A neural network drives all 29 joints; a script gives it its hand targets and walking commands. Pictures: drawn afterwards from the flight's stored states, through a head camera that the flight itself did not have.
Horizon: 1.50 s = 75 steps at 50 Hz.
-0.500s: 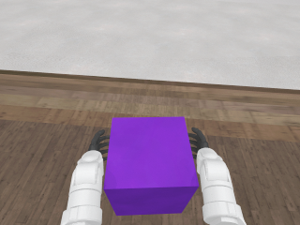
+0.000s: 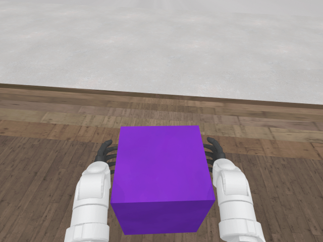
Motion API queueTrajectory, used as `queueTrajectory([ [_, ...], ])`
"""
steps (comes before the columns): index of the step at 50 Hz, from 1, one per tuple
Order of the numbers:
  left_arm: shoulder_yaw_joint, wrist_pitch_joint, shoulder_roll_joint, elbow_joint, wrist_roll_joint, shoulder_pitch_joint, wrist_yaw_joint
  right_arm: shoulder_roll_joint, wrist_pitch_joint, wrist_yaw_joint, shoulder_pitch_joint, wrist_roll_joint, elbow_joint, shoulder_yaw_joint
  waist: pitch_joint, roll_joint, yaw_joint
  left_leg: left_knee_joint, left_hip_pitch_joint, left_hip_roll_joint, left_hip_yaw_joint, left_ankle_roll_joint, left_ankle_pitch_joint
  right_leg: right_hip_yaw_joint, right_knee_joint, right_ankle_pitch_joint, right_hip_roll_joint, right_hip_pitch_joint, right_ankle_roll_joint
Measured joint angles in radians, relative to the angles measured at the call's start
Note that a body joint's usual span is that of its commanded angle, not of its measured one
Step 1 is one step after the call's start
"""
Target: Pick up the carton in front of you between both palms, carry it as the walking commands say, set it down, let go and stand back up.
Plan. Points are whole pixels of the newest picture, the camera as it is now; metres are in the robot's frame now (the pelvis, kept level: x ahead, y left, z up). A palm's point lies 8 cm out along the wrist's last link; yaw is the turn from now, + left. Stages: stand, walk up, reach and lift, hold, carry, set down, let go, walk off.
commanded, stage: hold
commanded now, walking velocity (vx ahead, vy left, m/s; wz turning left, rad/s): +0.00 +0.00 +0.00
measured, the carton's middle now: (160, 182) +0.28 +0.00 -0.02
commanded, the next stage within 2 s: carry in 0.06 s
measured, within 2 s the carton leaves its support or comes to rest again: neither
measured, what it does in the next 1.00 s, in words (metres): walks ahead: right foot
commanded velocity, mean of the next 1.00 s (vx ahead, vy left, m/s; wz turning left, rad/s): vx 0.49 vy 0.00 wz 0.00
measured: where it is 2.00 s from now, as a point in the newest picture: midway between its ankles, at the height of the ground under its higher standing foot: (158, 143)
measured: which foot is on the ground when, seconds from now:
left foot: down 0.00-0.66, up 0.68-1.00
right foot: down 0.00-0.48, up 0.50-0.64, down 0.66-1.00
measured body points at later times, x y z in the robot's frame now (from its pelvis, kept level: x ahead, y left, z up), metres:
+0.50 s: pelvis +0.10 -0.01 -0.02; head +0.07 -0.01 +0.43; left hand +0.39 +0.14 +0.07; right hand +0.39 -0.16 +0.07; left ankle +0.07 +0.10 -0.75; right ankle +0.01 -0.13 -0.74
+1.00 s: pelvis +0.40 -0.03 -0.02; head +0.40 -0.04 +0.43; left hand +0.68 +0.13 +0.06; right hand +0.68 -0.17 +0.06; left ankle +0.54 +0.07 -0.73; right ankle +0.21 -0.11 -0.75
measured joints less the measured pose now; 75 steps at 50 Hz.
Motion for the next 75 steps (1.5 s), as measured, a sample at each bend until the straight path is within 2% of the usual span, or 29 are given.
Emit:
queueTrajectory([
  [4, 0.007, 0.006, -0.001, 0.004, 0.004, -0.008, -0.003, 0.002, 0.006, 0.003, -0.009, -0.006, 0.005, -0.006, -0.021, 0.002, 0.002, 0.047, -0.051, 0.005, 0.018, -0.003, -0.023, -0.010, 0.047, -0.022, -0.003, -0.053, 0.003],
  [8, -0.015, 0.022, 0.004, -0.047, -0.018, 0.016, 0.007, -0.003, 0.023, -0.008, 0.014, 0.015, -0.044, 0.022, -0.085, 0.004, 0.007, 0.129, -0.142, 0.029, 0.075, -0.001, -0.164, -0.054, 0.143, -0.176, -0.027, -0.153, 0.008],
  [10, -0.026, 0.043, 0.010, -0.096, -0.040, 0.022, 0.013, -0.004, 0.043, -0.019, 0.018, 0.031, -0.093, 0.038, -0.103, 0.004, 0.010, 0.148, -0.174, 0.038, 0.096, -0.001, -0.139, -0.074, 0.183, -0.176, -0.040, -0.197, 0.005],
  [14, -0.053, 0.118, 0.028, -0.188, -0.092, 0.040, 0.031, -0.010, 0.128, -0.050, 0.044, 0.068, -0.201, 0.076, -0.146, 0.022, 0.008, 0.204, -0.211, 0.070, 0.112, -0.008, -0.137, -0.124, 0.220, -0.165, -0.047, -0.227, 0.002],
  [16, -0.069, 0.172, 0.029, -0.220, -0.109, 0.037, 0.042, -0.021, 0.185, -0.060, 0.057, 0.089, -0.253, 0.083, -0.170, 0.026, 0.006, 0.257, -0.234, 0.088, 0.124, -0.007, -0.208, -0.147, 0.205, -0.122, -0.048, -0.222, 0.000],
  [18, -0.092, 0.223, 0.020, -0.246, -0.115, 0.033, 0.061, -0.046, 0.239, -0.065, 0.072, 0.117, -0.298, 0.086, -0.186, 0.014, 0.003, 0.310, -0.269, 0.092, 0.167, -0.008, -0.271, -0.162, 0.198, -0.144, -0.058, -0.211, -0.004],
  [20, -0.110, 0.276, 0.015, -0.297, -0.121, 0.046, 0.080, -0.061, 0.290, -0.072, 0.074, 0.146, -0.335, 0.090, -0.186, -0.006, 0.003, 0.275, -0.281, 0.078, 0.216, -0.006, -0.278, -0.164, 0.170, -0.163, -0.074, -0.189, -0.003],
  [22, -0.114, 0.325, 0.018, -0.370, -0.129, 0.063, 0.092, -0.057, 0.330, -0.081, 0.064, 0.164, -0.372, 0.095, -0.176, -0.022, 0.007, 0.185, -0.257, 0.060, 0.257, 0.004, -0.179, -0.152, 0.169, -0.183, -0.087, -0.175, 0.003],
  [24, -0.100, 0.362, 0.031, -0.445, -0.145, 0.088, 0.093, -0.025, 0.354, -0.088, 0.057, 0.159, -0.403, 0.102, -0.178, -0.034, 0.011, 0.156, -0.229, 0.053, 0.282, 0.018, -0.092, -0.155, 0.252, -0.213, -0.102, -0.203, 0.001],
  [26, -0.079, 0.387, 0.039, -0.488, -0.167, 0.113, 0.089, -0.007, 0.375, -0.095, 0.070, 0.145, -0.431, 0.128, -0.185, -0.012, 0.008, 0.159, -0.209, 0.068, 0.292, 0.017, -0.144, -0.193, 0.384, -0.273, -0.095, -0.273, -0.005],
  [28, -0.070, 0.410, 0.030, -0.510, -0.176, 0.125, 0.088, -0.016, 0.403, -0.103, 0.096, 0.146, -0.467, 0.153, -0.181, 0.016, 0.005, 0.128, -0.172, 0.087, 0.293, 0.011, -0.173, -0.226, 0.432, -0.337, -0.076, -0.338, -0.014],
  [30, -0.072, 0.427, 0.017, -0.532, -0.176, 0.129, 0.087, -0.019, 0.430, -0.108, 0.113, 0.150, -0.512, 0.153, -0.166, 0.040, -0.006, 0.090, -0.127, 0.105, 0.287, -0.006, -0.180, -0.261, 0.365, -0.287, -0.061, -0.377, -0.018],
  [32, -0.087, 0.438, 0.019, -0.551, -0.178, 0.118, 0.089, -0.019, 0.453, -0.113, 0.115, 0.154, -0.557, 0.145, -0.144, 0.055, -0.019, 0.095, -0.088, 0.122, 0.276, -0.021, -0.210, -0.304, 0.223, -0.175, -0.050, -0.373, -0.020],
  [34, -0.105, 0.440, 0.015, -0.551, -0.175, 0.090, 0.089, -0.022, 0.464, -0.115, 0.115, 0.160, -0.597, 0.121, -0.134, 0.058, -0.031, 0.223, -0.107, 0.146, 0.264, -0.027, -0.277, -0.338, 0.192, -0.031, -0.046, -0.342, -0.048],
  [35, -0.117, 0.438, 0.014, -0.538, -0.169, 0.080, 0.089, -0.025, 0.467, -0.115, 0.117, 0.166, -0.604, 0.107, -0.135, 0.053, -0.027, 0.340, -0.152, 0.147, 0.249, -0.022, -0.294, -0.349, 0.214, -0.049, -0.047, -0.333, -0.064],
  [38, -0.123, 0.457, 0.014, -0.534, -0.157, 0.076, 0.092, -0.018, 0.484, -0.115, 0.100, 0.176, -0.586, 0.084, -0.134, 0.013, -0.013, 0.663, -0.323, 0.115, 0.224, 0.008, -0.307, -0.347, 0.177, -0.130, -0.052, -0.266, -0.082],
  [40, -0.115, 0.467, 0.015, -0.547, -0.155, 0.084, 0.095, -0.016, 0.486, -0.115, 0.087, 0.175, -0.568, 0.091, -0.131, -0.005, 0.002, 0.714, -0.415, 0.111, 0.236, 0.014, -0.256, -0.336, 0.105, -0.122, -0.054, -0.203, -0.060],
  [43, -0.100, 0.468, 0.015, -0.568, -0.157, 0.089, 0.096, -0.015, 0.475, -0.109, 0.075, 0.169, -0.558, 0.104, -0.122, -0.021, 0.027, 0.623, -0.512, 0.109, 0.254, 0.009, -0.162, -0.318, 0.004, -0.125, -0.060, -0.103, -0.056],
  [46, -0.094, 0.457, 0.016, -0.582, -0.163, 0.091, 0.094, -0.015, 0.459, -0.103, 0.080, 0.160, -0.570, 0.118, -0.114, -0.020, 0.041, 0.446, -0.564, 0.106, 0.279, 0.009, -0.067, -0.307, -0.057, -0.152, -0.067, -0.009, -0.038],
  [50, -0.094, 0.446, 0.015, -0.585, -0.170, 0.081, 0.092, -0.017, 0.450, -0.101, 0.090, 0.153, -0.595, 0.122, -0.091, -0.016, 0.047, 0.233, -0.546, 0.075, 0.349, 0.039, 0.075, -0.301, -0.047, -0.245, -0.085, 0.104, -0.004],
  [52, -0.083, 0.444, 0.015, -0.584, -0.170, 0.072, 0.092, -0.014, 0.448, -0.101, 0.070, 0.152, -0.582, 0.119, -0.077, -0.007, 0.035, 0.172, -0.478, 0.053, 0.382, 0.058, 0.090, -0.306, 0.100, -0.323, -0.102, 0.111, 0.004],
  [53, -0.076, 0.442, 0.025, -0.572, -0.172, 0.061, 0.091, -0.011, 0.440, -0.102, 0.053, 0.149, -0.559, 0.120, -0.069, -0.016, 0.017, 0.214, -0.473, 0.045, 0.388, 0.095, 0.085, -0.302, 0.247, -0.326, -0.125, 0.072, -0.001],
  [55, -0.069, 0.436, 0.050, -0.521, -0.182, 0.028, 0.089, -0.006, 0.427, -0.107, 0.019, 0.142, -0.504, 0.113, -0.051, -0.023, -0.015, 0.294, -0.467, 0.043, 0.392, 0.137, 0.007, -0.212, 0.617, -0.291, -0.110, -0.083, -0.021],
  [57, -0.067, 0.435, 0.061, -0.471, -0.183, -0.002, 0.089, -0.008, 0.425, -0.117, -0.001, 0.142, -0.465, 0.103, -0.033, -0.016, -0.034, 0.278, -0.424, 0.041, 0.391, 0.137, -0.031, -0.166, 0.873, -0.254, -0.084, -0.246, -0.046],
  [59, -0.065, 0.431, 0.057, -0.433, -0.175, -0.032, 0.089, -0.020, 0.420, -0.119, -0.015, 0.151, -0.439, 0.092, -0.022, -0.010, -0.045, 0.231, -0.373, 0.035, 0.388, 0.134, -0.043, -0.163, 0.945, -0.198, -0.086, -0.383, -0.061],
  [62, -0.062, 0.413, 0.053, -0.392, -0.161, -0.074, 0.091, -0.042, 0.403, -0.119, -0.052, 0.169, -0.401, 0.077, -0.015, -0.001, -0.057, 0.165, -0.299, 0.031, 0.378, 0.133, -0.061, -0.175, 0.892, -0.135, -0.103, -0.537, -0.062],
  [67, -0.056, 0.389, 0.071, -0.342, -0.158, -0.147, 0.103, -0.080, 0.373, -0.121, -0.155, 0.198, -0.313, 0.064, -0.024, 0.009, -0.061, 0.104, -0.188, 0.028, 0.356, 0.118, -0.121, -0.199, 0.696, -0.034, -0.123, -0.681, -0.050],
  [71, -0.045, 0.399, 0.108, -0.310, -0.180, -0.235, 0.119, -0.114, 0.380, -0.136, -0.268, 0.223, -0.254, 0.066, -0.021, 0.009, -0.059, 0.099, -0.107, 0.028, 0.336, 0.097, -0.196, -0.224, 0.497, 0.070, -0.110, -0.700, -0.064],
  [75, -0.027, 0.428, 0.144, -0.257, -0.202, -0.346, 0.125, -0.141, 0.408, -0.147, -0.381, 0.230, -0.200, 0.058, -0.019, 0.007, -0.042, 0.116, -0.021, 0.027, 0.325, 0.067, -0.292, -0.279, 0.286, 0.145, -0.063, -0.626, -0.092],
])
